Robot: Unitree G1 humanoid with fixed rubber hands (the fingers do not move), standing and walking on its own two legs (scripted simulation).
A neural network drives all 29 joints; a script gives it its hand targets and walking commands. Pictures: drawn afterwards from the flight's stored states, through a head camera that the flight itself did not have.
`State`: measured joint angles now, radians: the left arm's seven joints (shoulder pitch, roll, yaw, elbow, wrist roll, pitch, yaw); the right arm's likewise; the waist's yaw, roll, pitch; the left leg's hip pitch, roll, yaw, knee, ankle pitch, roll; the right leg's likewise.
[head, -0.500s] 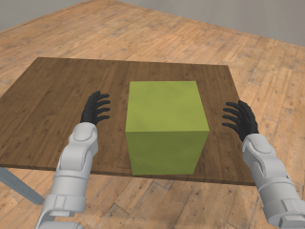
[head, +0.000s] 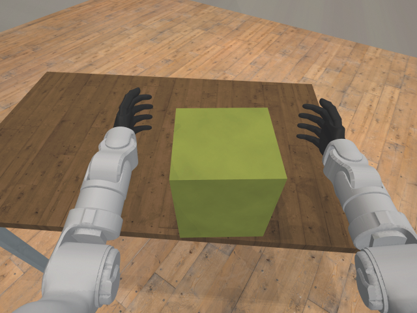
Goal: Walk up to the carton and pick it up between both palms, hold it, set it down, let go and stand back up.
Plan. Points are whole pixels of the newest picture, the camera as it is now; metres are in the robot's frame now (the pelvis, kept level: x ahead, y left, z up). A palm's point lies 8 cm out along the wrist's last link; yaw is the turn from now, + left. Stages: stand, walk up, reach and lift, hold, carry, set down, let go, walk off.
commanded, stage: reach and lift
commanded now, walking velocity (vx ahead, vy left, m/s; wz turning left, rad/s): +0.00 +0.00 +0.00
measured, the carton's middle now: (221, 175) +0.44 +0.01 -0.02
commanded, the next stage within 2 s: none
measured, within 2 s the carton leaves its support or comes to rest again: neither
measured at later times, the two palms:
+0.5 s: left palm (129, 149) +0.43 +0.22 +0.07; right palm (325, 150) +0.44 -0.19 +0.08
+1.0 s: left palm (145, 160) +0.44 +0.19 +0.03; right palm (317, 165) +0.44 -0.20 +0.03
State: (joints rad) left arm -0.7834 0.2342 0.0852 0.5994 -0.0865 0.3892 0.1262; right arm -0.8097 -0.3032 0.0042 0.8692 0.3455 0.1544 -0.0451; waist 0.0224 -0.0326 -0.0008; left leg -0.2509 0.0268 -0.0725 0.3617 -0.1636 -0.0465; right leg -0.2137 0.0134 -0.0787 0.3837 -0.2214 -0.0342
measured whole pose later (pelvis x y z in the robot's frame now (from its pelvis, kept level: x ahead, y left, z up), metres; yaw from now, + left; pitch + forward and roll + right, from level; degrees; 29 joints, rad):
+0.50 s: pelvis +0.01 +0.01 +0.00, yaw +0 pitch +13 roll -1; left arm -0.82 0.23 0.09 1.06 -0.09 -0.12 0.12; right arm -0.88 -0.30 0.00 1.20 0.35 -0.11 0.01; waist 0.02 -0.03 -0.13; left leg -0.47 0.04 -0.07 0.40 -0.16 -0.05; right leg -0.41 0.02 -0.08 0.37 -0.19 -0.03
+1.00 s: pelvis +0.00 +0.01 -0.02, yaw -1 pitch +23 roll -1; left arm -0.86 0.17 0.08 1.22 -0.10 -0.36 0.12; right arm -0.88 -0.30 0.00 1.28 0.30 -0.27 0.04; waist 0.02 -0.01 -0.22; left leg -0.72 0.04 -0.07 0.48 -0.17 -0.05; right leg -0.66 0.02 -0.08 0.45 -0.20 -0.03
